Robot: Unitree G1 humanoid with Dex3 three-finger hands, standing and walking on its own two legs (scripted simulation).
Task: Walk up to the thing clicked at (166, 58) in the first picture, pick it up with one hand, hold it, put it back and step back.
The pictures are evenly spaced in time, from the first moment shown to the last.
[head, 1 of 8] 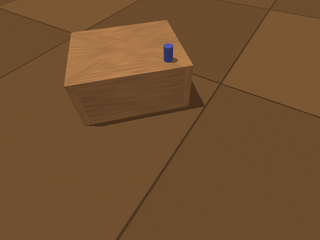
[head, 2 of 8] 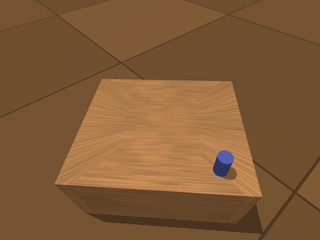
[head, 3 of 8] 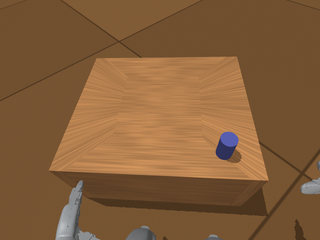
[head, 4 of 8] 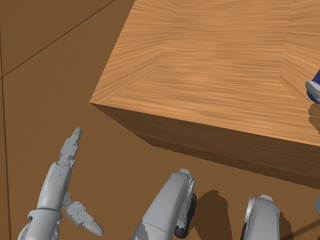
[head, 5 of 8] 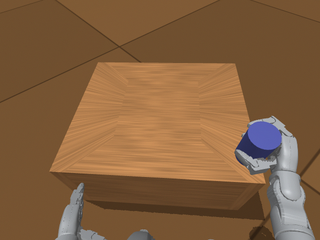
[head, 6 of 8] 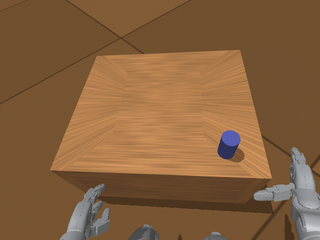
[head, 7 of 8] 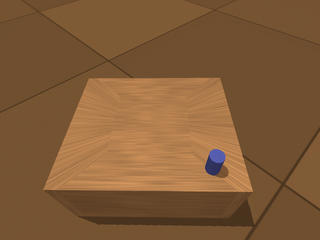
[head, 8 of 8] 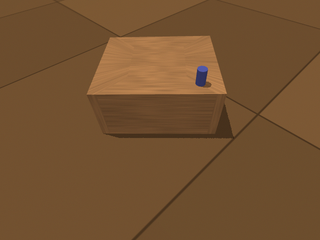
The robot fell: no
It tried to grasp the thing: yes
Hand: right
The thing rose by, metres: 0.32
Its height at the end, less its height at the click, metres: +0.00
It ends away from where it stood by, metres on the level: 0.01
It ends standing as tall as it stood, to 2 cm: yes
